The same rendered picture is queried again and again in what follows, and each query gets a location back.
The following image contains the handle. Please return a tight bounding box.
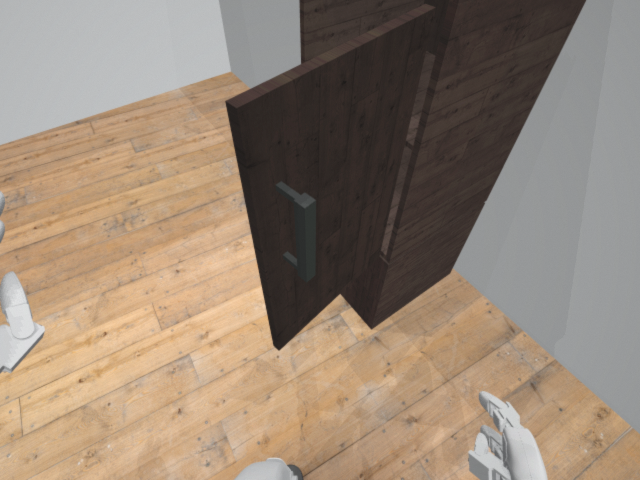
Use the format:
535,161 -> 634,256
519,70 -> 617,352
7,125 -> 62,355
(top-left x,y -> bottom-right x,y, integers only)
276,181 -> 316,283

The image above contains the robot right hand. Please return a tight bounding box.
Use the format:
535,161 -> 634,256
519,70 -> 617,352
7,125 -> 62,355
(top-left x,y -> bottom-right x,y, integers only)
468,391 -> 548,480

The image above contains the cupboard door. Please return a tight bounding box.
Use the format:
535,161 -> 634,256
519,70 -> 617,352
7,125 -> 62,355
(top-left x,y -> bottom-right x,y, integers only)
225,4 -> 436,351

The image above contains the robot left hand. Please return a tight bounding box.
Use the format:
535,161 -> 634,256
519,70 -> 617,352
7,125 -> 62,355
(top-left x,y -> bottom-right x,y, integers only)
0,191 -> 45,374

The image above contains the left robot shin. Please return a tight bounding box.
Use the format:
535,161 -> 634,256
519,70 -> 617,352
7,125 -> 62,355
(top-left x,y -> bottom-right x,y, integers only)
266,458 -> 291,471

